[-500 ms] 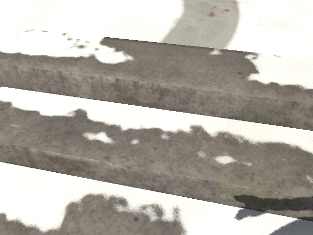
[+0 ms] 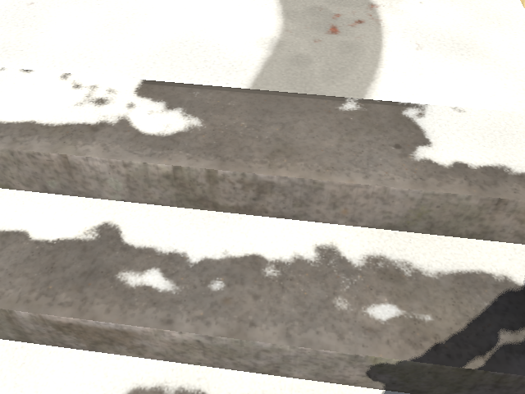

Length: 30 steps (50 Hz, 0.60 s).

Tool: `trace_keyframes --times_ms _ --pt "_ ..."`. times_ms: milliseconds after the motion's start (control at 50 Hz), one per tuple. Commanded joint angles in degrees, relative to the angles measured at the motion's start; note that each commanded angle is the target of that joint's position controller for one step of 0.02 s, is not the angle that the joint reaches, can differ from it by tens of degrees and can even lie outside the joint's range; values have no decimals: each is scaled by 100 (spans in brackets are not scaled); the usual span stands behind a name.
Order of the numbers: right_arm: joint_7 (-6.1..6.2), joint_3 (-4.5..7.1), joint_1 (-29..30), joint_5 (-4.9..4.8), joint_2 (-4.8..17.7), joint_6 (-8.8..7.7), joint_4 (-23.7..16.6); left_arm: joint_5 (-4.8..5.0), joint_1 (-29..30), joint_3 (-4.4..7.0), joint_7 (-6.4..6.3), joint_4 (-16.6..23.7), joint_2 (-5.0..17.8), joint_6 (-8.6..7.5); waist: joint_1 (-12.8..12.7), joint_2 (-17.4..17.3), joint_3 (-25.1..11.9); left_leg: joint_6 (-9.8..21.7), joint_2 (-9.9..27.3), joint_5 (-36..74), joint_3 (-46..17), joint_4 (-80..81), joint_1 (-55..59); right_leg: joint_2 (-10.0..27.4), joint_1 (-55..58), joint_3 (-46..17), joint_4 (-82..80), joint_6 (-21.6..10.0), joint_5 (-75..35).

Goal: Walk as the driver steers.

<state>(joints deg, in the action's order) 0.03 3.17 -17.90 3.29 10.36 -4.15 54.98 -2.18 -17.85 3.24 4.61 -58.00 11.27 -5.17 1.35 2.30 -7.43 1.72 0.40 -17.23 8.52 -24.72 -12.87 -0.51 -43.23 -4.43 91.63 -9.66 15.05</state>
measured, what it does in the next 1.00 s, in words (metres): climbs, turning right: right foot 0.15 m higher, then left foot 0.15 m higher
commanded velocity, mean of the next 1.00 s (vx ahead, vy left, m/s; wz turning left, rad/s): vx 0.49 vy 0.00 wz -0.36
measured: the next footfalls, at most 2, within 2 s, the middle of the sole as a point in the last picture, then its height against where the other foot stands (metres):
right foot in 0.26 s outside the picture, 0.15 m higher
left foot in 0.78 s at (281, 289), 0.15 m higher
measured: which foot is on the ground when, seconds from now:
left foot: down 0.00-0.30, up 0.32-0.76, down 0.78-1.00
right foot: up 0.00-0.24, down 0.26-0.80, up 0.82-1.00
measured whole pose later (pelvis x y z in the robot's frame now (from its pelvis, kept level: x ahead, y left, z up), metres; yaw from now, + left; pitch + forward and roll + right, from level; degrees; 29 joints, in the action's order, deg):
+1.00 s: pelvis +0.59 -0.07 +0.26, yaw -22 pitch +6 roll +1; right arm -1.2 -0.2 -19.3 3.4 11.0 -3.3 62.1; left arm -2.0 -10.2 1.6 3.3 -54.7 14.0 -4.9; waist 1.2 2.0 -7.6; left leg 5.8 -3.2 -20.4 8.1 -44.5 -30.8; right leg -3.4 -55.4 -12.7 100.1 -10.5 1.2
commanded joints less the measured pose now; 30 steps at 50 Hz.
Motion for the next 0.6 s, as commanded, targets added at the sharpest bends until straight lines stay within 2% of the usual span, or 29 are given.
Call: trace_keyframes --times_ms 20,40,60,100,120,140,160,180,200,220,240,260,280,300,320,340,360,380,400,420,440,460,480,500,520,540,560,580,600 --pt "-36 -201 -557 126 -227 63 318 103 389 -303 172 679 -725 154 -103 -946 581 1565 2130 2207 -1451 1147 950 63 -3189 64 3595 -398 831" --pt "-77 -298 -781 327 -360 77 583 167 919 -437 147 1015 -824 197 -96 -661 727 1458 2129 1697 -1226 1165 1119 111 -4275 -138 4080 -710 901" --pt "-139 -389 -619 462 -462 42 627 173 1371 -531 82 1283 -833 189 -200 -291 874 1320 1974 1086 -923 1408 690 250 -4436 -165 3561 -950 594" --pt "-183 -493 -335 574 -374 -43 664 201 1760 -666 51 1646 -698 225 -418 -314 804 1092 1485 505 -304 1781 -18 428 -4011 157 2754 -1138 270" --pt "-230 -539 -336 615 -296 -89 648 233 2077 -671 5 1873 -393 260 -472 -8 587 943 1333 243 -35 2004 -333 646 -3366 355 1358 -1046 -479" --pt "-200 -574 -648 603 -250 -123 591 256 2405 -623 12 1933 -179 323 -278 -235 542 953 1166 374 161 2160 -524 644 -2990 694 935 -883 -1058" --pt "-272 -580 -401 527 5 -93 336 227 2781 -669 49 2039 -124 451 -264 -414 584 963 1381 700 406 2824 -1290 677 -1738 900 172 -582 -749" --pt "-308 -541 -650 383 227 -77 361 188 3077 -665 77 2098 -117 537 -141 -571 613 1046 1386 1251 467 2956 -1331 457 -1227 1232 -125 -396 -235" --pt "-316 -510 -658 242 566 -155 257 98 2782 -611 140 1963 -147 567 -401 -972 626 1143 1491 3933 600 2610 -1025 141 -681 1556 -318 -203 217" --pt "-342 -415 -928 225 960 -292 344 161 2735 -531 156 2008 28 567 -556 -777 551 1196 1592 7202 716 1908 -514 -167 -321 1771 -965 -136 390" --pt "-334 -313 -1112 168 1369 -363 353 153 2415 -511 176 1903 8 539 -667 -1015 463 1134 1880 8508 625 1380 449 -369 -149 1726 -1882 20 634" --pt "-399 -209 -1160 91 1632 -337 472 240 1690 -473 177 1761 52 510 -939 -1320 202 1199 1993 9536 713 682 1220 -680 346 1778 -2830 -29 301" --pt "-476 -126 -1194 156 1738 -302 503 273 838 -278 63 1472 396 458 -1052 -1447 -119 1081 1833 9582 855 -405 944 -940 1608 1550 -3222 -95 50" --pt "-551 -312 -1922 584 943 -371 393 380 -123 -211 -120 1159 725 374 -869 -440 -1462 624 1474 7735 247 -2271 -1260 -404 4623 -338 -2968 -857 -1370" --pt "-765 -322 -1475 456 938 -265 408 14 -1605 -104 -274 659 947 445 -1439 54 -1618 303 482 2126 -162 -3827 -2784 287 5662 -2614 -5035 -1204 -562" --pt "-834 -261 -523 16 696 -151 105 -145 -2218 105 -269 359 1439 415 -1587 106 -1019 272 -155 1112 -1526 -6241 -3797 914 4929 -4385 -6459 -1194 1273" --pt "-720 -268 -121 -125 343 -174 -84 -106 -1731 164 -342 249 1415 264 -1282 153 -201 323 -127 1638 -2134 -7716 -4366 951 3849 -4446 -6715 -958 1953" --pt "-539 -309 75 29 182 -204 -162 -30 -1195 -6 -321 175 813 137 -918 212 27 442 -110 1743 -2327 -8485 -4480 882 2998 -4123 -6595 -1036 1829" --pt "-407 -371 398 113 23 -180 -377 -14 -522 -127 -238 111 322 74 -483 -197 281 609 -160 1779 -2341 -8655 -4743 751 2357 -3608 -6463 -1046 1408" --pt "-342 -473 572 109 -154 -129 -536 -70 52 -278 -177 95 -41 85 -72 -229 196 817 -189 1713 -2310 -9135 -4813 653 1845 -3230 -6573 -1031 861" --pt "-338 -473 580 76 -80 -55 -617 -52 600 -401 -138 138 -336 108 222 -406 143 959 -121 1561 -2228 -9312 -5009 560 1494 -2771 -6730 -941 742" --pt "-346 -461 538 98 104 66 -681 -132 593 -456 -91 -19 -376 85 361 -557 140 960 -83 1539 -2000 -9243 -5316 471 1474 -2379 -6760 -899 330" --pt "-359 -441 636 7 209 144 -712 -115 693 -389 -44 23 -178 29 397 -434 261 898 92 1080 -1631 -9052 -5297 447 1200 -1779 -6883 -831 54" --pt "-344 -472 720 -39 174 172 -750 -158 634 -370 -50 -24 -86 -22 428 -400 232 901 192 1191 -1380 -8676 -5229 217 980 -1310 -6941 -640 -7" --pt "-297 -473 796 -48 200 127 -779 -265 411 -403 -83 -62 -77 -123 399 -243 328 866 254 1278 -1231 -8654 -5157 102 784 -1148 -7024 -492 -100" --pt "-304 -567 914 -88 -24 104 -775 -381 -355 -444 -138 -285 -120 -147 160 250 333 821 197 946 -1064 -9625 -5659 152 1150 -1303 -7024 -561 -168" --pt "-278 -611 1222 -60 -66 87 -899 -457 -841 -475 -179 -479 -201 -143 -31 52 390 820 273 713 -1119 -9541 -6207 266 1674 -1321 -6953 -477 -26" --pt "-249 -637 1614 -29 -32 68 -1020 -480 -1389 -492 -201 -651 -198 -133 -284 102 451 826 239 285 -1152 -9903 -6810 391 2297 -1547 -6895 -516 -226" --pt "-213 -647 2078 -30 81 57 -1248 -515 -1554 -503 -201 -766 -171 -138 -376 -101 625 887 358 -16 -1306 -9592 -7386 600 2820 -1702 -6850 -477 -348"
